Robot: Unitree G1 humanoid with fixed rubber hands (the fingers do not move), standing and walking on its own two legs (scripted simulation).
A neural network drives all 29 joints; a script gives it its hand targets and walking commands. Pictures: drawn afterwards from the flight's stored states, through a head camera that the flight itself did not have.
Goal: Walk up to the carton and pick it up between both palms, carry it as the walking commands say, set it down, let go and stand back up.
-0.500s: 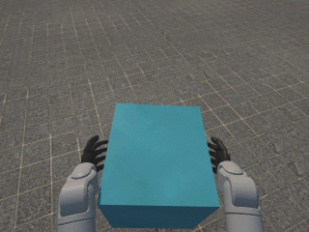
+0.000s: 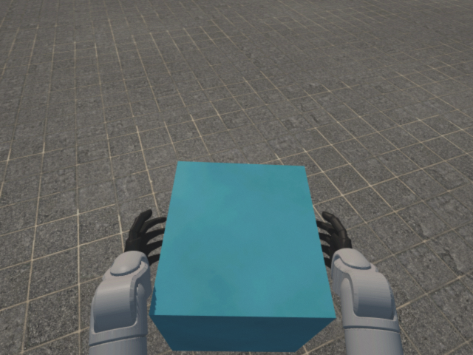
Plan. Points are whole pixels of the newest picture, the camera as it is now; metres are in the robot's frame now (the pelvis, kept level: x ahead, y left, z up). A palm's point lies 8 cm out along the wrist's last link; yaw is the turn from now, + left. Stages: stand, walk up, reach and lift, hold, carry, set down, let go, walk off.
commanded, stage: carry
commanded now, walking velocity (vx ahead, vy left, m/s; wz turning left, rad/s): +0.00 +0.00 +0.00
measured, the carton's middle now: (237, 259) +0.30 +0.00 -0.03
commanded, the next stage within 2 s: hold in 0.40 s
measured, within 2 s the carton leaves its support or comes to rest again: neither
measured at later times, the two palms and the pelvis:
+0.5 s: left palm (145, 257) +0.26 +0.16 +0.04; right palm (341, 256) +0.26 -0.17 +0.03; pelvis -0.01 -0.01 +0.01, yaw +7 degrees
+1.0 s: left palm (169, 230) +0.32 +0.13 +0.03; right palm (347, 233) +0.32 -0.20 +0.02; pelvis +0.04 -0.04 +0.02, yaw +10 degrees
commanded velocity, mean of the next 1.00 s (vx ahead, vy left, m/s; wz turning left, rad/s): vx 0.00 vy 0.00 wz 0.00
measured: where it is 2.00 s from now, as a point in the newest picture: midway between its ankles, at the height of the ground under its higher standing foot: outside the picture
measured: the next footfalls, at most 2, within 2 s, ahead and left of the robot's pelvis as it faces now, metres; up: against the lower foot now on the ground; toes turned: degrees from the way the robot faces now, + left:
none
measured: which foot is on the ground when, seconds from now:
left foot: down 0.00-1.00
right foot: down 0.00-1.00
